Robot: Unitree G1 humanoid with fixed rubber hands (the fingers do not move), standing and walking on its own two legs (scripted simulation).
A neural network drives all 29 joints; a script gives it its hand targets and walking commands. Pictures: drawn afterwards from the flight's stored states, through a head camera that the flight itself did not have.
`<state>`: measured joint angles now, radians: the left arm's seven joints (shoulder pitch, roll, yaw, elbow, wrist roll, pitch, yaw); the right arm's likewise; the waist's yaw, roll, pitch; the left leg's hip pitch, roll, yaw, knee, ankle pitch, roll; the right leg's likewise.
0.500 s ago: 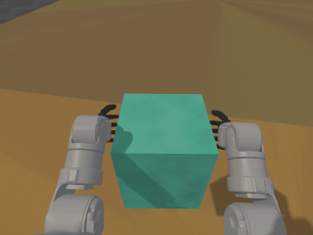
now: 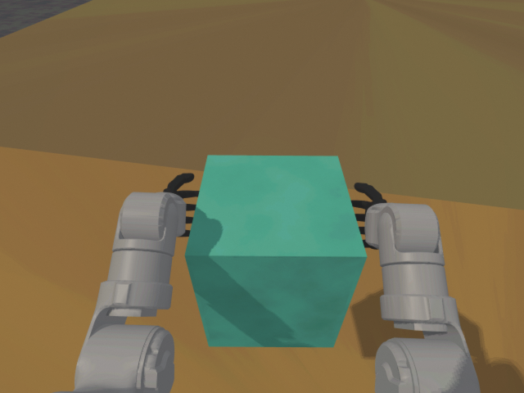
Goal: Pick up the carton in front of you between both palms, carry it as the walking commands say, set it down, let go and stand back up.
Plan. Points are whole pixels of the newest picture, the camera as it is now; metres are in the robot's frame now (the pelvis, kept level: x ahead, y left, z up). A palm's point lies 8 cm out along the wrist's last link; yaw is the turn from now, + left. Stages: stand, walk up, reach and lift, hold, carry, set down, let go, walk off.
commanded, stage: carry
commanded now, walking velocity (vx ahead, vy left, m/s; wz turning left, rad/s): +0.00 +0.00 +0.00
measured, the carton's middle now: (271, 253) +0.35 +0.00 +0.05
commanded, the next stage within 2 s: none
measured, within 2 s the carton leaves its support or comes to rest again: neither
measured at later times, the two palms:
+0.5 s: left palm (168, 145) +0.44 +0.17 +0.19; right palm (362, 162) +0.42 -0.13 +0.19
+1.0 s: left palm (208, 92) +0.68 +0.15 +0.17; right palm (345, 93) +0.70 -0.15 +0.17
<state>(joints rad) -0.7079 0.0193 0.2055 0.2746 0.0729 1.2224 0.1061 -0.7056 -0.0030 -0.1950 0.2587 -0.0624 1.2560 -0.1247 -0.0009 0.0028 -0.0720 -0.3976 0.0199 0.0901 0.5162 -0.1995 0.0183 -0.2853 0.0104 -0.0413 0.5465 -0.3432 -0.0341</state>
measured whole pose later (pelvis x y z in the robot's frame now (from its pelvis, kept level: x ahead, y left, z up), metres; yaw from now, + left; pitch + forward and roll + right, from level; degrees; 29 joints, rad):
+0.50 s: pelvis +0.07 +0.02 +0.01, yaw +0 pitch +3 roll -1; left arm -0.86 0.07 0.25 0.26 0.03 1.35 0.13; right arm -0.83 -0.03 -0.20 0.24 -0.03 1.35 -0.14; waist -0.04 0.01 -0.12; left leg -0.30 0.01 0.10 0.49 -0.32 0.06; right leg -0.50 -0.01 -0.06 0.98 -0.50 -0.04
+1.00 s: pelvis +0.30 -0.03 +0.02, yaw +1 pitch +5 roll +0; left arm -0.84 0.00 0.28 0.05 0.04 1.32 0.15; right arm -0.88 -0.01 -0.28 0.07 -0.06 1.37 -0.14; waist 0.06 0.02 0.05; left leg -0.75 0.06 0.04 1.15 -0.37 0.03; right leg -0.30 0.00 -0.16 0.50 -0.36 -0.08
